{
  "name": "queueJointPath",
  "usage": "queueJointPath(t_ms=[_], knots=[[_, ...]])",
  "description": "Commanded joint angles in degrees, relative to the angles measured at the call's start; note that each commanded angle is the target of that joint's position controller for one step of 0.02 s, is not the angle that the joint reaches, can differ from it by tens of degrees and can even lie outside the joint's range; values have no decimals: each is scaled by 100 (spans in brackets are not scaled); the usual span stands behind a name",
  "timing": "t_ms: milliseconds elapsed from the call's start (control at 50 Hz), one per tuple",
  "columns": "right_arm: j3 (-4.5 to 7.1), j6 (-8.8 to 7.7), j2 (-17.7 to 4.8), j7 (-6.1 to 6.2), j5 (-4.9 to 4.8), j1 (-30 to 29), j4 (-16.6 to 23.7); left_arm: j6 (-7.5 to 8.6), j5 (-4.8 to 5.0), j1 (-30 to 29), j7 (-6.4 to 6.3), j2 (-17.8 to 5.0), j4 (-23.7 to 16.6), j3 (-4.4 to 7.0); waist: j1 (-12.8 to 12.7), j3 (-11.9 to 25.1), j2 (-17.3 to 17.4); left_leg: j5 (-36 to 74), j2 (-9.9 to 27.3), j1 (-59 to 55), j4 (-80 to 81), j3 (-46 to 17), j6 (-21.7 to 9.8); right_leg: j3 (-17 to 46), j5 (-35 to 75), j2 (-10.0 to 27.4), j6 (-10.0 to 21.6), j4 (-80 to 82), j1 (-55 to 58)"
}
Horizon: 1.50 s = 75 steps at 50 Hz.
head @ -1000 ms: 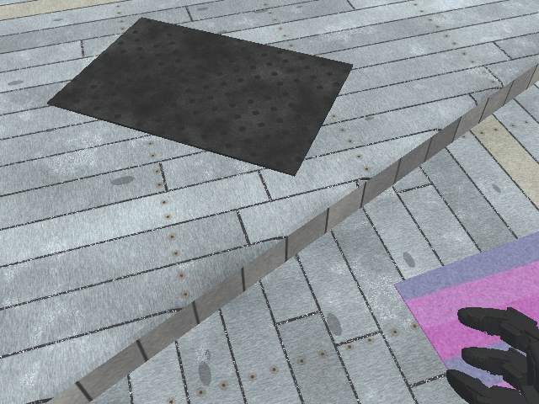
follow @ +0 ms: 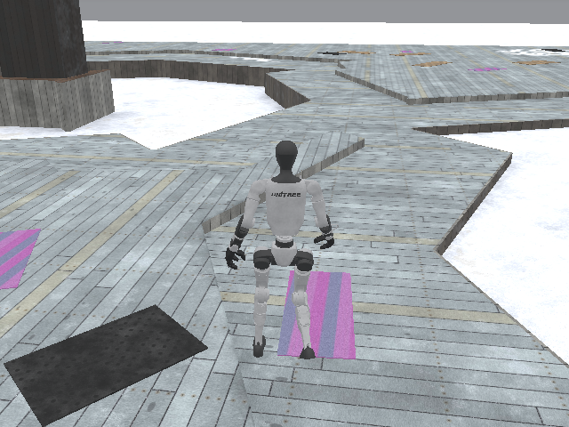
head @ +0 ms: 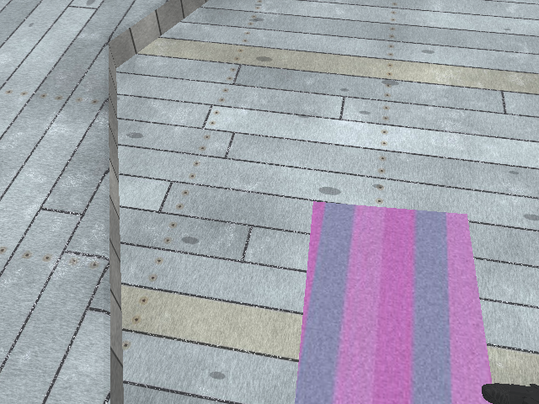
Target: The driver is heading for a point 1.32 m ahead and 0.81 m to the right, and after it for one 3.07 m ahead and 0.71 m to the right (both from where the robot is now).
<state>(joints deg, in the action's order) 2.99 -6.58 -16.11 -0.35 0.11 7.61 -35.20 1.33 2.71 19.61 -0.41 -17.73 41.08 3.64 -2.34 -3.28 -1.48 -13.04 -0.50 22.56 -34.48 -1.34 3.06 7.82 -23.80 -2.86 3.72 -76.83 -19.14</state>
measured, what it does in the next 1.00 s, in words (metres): walks ahead, turning right: right foot, then left foot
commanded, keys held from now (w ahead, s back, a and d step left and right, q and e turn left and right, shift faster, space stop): w+shift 0.48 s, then w+e+shift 0.52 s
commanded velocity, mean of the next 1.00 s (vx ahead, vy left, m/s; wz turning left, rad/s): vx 1.00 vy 0.00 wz -0.53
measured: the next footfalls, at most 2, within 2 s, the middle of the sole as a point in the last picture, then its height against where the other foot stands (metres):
right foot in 0.38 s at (369, 385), level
left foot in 0.86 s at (324, 218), level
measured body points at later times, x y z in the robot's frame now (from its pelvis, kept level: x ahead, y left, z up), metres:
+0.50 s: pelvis +0.41 -0.08 +0.00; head +0.44 -0.10 +0.45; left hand +0.60 +0.15 -0.09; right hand +0.41 -0.35 -0.13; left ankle +0.27 +0.13 -0.60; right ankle +0.47 -0.16 -0.72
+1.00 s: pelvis +0.86 -0.16 +0.01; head +0.89 -0.19 +0.46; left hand +1.07 +0.05 -0.10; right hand +0.85 -0.46 -0.10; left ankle +0.97 -0.06 -0.72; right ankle +0.70 -0.20 -0.60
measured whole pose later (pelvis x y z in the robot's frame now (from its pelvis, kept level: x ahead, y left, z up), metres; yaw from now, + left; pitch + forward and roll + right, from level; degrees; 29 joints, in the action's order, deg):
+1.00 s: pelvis +0.86 -0.16 +0.01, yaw -32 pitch +0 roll +3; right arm 3.0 -6.2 -15.9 -0.7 1.1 10.1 -42.3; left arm 2.3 2.5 18.4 -0.4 -17.2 44.1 3.1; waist -0.1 -3.7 -1.7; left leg -12.0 0.5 17.8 -29.5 4.2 1.1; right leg 3.7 -19.8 2.2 4.3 -76.0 -23.8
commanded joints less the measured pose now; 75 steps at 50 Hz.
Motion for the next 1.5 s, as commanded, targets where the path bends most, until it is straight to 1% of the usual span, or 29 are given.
queueJointPath(t_ms=[20,80,280,320,360,380,400,420,440,480,540,660,780,820,860,880,900,940,980,1040,1220,1280,1300,1320,1340,1360,1400,1460,1500], knots=[[240,47,-624,43,116,1163,-146,104,-172,-801,46,-385,-781,59,739,255,422,-580,1427,-2341,1851,-1954,-820,-24,568,857,-27,-191,-2416],[134,-39,-286,-26,-54,1004,-486,10,28,-669,75,20,-869,-29,335,-39,796,-556,1449,-1779,2299,-1624,-1116,52,498,972,10,210,-2443],[210,2,-1065,31,-191,1857,-1188,285,-122,-2540,432,45,-1372,-153,559,-835,388,2213,1562,-2142,3343,500,-1149,-949,2641,620,148,3650,-1844],[207,77,-1247,70,-143,2025,-1330,293,-128,-2561,441,-229,-1454,-13,332,-459,805,4955,1624,-2840,2648,743,-1056,-1327,2034,168,324,3871,-1349],[215,179,-1490,131,-71,1899,-1425,200,-89,-1153,355,-748,-1235,249,-624,515,1359,7191,1754,-2899,904,814,-976,-1366,1581,-148,625,3923,410],[189,233,-1500,183,-55,1620,-1378,119,-53,344,258,-983,-777,415,-1416,1157,1224,6990,1518,-1968,-706,930,-812,-1246,1871,-93,749,4220,2319],[11,192,-749,193,32,1923,-1124,90,-125,1019,169,-1391,-421,483,-1060,1784,-135,2233,843,245,-3076,759,-614,746,512,991,938,4093,4540],[-223,-49,-134,135,-131,2526,-1040,209,-177,980,222,-1487,-428,416,-467,2966,-1499,-1493,-28,1343,-4551,-366,-643,3904,-2031,2091,1593,5487,5103],[-42,-173,-747,121,-382,1697,-947,302,-234,902,246,-773,-316,260,-696,2258,-837,-1278,210,1904,-4902,-806,-793,3966,-2109,2001,1319,6127,4538],[-87,-250,-480,108,-282,746,-662,422,-259,337,311,-613,-142,172,-253,730,132,-736,636,1959,-4237,-572,-883,2282,-132,1603,1062,6161,2600],[-78,-53,-374,26,-125,984,-702,497,-307,-317,346,-76,-165,19,435,305,-174,-224,961,1256,-3566,-580,-687,1745,245,1157,1240,6618,1018],[-182,-138,-251,-84,106,-859,-106,514,-185,339,23,-341,114,71,60,-513,34,1871,586,1267,-792,-156,-35,835,1463,721,1175,7064,93],[-51,-204,-587,-153,-127,-1632,301,378,-5,921,-68,-553,421,171,-110,-495,-255,2355,207,255,733,-381,-82,1145,1788,1075,801,6600,973],[130,-217,-938,-109,-159,-900,210,221,-94,960,-100,-569,510,191,306,65,-453,1530,63,-428,690,-251,-222,1132,3751,1078,596,5502,1659],[295,-94,-1278,67,-191,1583,-163,133,-409,495,-51,-501,217,105,1587,2018,-461,243,933,-3857,-375,-828,-488,875,3812,643,263,2430,194],[405,-55,-1806,-54,-52,1888,-384,265,-102,1758,33,598,46,-189,687,3412,2631,-2719,2558,-5949,887,-4341,-1536,408,-236,-173,-41,-11,-1812],[300,-56,-1188,-97,-34,1769,-281,265,134,1380,-12,61,89,-167,919,3162,2603,-3900,2539,-5650,1773,-5253,-1321,404,-227,227,18,-673,-2432],[208,19,-711,-10,20,1206,-387,251,22,-113,-71,-440,-153,-24,1066,1239,738,-1709,2079,-3933,1835,-3036,-964,-91,379,683,48,-588,-2757],[161,7,-475,0,214,899,-615,207,-61,-338,26,-235,-313,17,597,686,577,-209,1787,-2594,1925,-1882,-1054,-20,627,1112,92,-92,-2173],[100,-28,-87,-59,-24,549,-830,-81,74,-582,88,123,-437,-28,367,17,609,445,1638,-1766,2248,-630,-996,-164,378,1447,83,285,-2225],[336,52,-1299,70,-23,674,-909,19,-79,-1741,428,-320,-972,19,230,-537,83,3651,1335,-2112,2692,1624,-677,-1429,2766,746,312,2971,-1446],[474,242,-1933,122,-143,504,-734,-107,40,-250,415,-899,-749,309,-808,368,983,7956,1652,-2534,306,1703,-706,-1840,1547,29,612,2795,361],[448,290,-1786,113,-134,206,-641,-141,9,1240,353,-1388,-274,574,-1527,1039,831,7322,1438,-1780,-1416,1552,-597,-1565,1850,-66,862,3316,2274],[242,242,-1054,123,-48,267,-691,-203,78,1663,241,-1538,89,632,-1409,781,-387,1621,559,-220,-3804,1412,-284,-695,1820,181,1057,3621,3382],[-29,-35,-176,15,9,1031,-216,-127,-4,906,244,-2006,-236,577,-86,1393,-2522,-2235,-404,1899,-5803,450,-174,2323,742,974,2119,4580,4409],[-20,-313,-753,-25,-138,589,40,39,-113,711,298,-1508,-554,455,-371,2051,-1466,-1744,-210,2484,-5702,-632,-462,4134,-1335,1601,2250,5995,4445],[39,-427,-863,52,-252,-215,114,332,-220,382,362,-1082,-491,334,-9,556,444,-847,182,2339,-4575,-653,-660,3880,-1175,1536,1662,6593,2596],[73,-181,-720,51,33,246,-51,409,-199,-284,276,-731,-540,209,608,230,297,-292,531,1192,-3395,-763,-335,2366,266,757,1476,6443,961],[80,-68,-703,60,62,-156,15,401,-133,-205,133,-599,-485,170,464,-81,267,-56,533,1069,-2596,-591,-74,1940,884,581,1478,6570,441]])
Velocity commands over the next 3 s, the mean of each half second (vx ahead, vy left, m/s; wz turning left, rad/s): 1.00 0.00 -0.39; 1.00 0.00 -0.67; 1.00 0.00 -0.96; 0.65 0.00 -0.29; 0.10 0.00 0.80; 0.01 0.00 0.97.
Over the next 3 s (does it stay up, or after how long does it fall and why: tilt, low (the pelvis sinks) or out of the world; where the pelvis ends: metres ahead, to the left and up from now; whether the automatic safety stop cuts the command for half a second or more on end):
stays up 1.45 -0.90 0.02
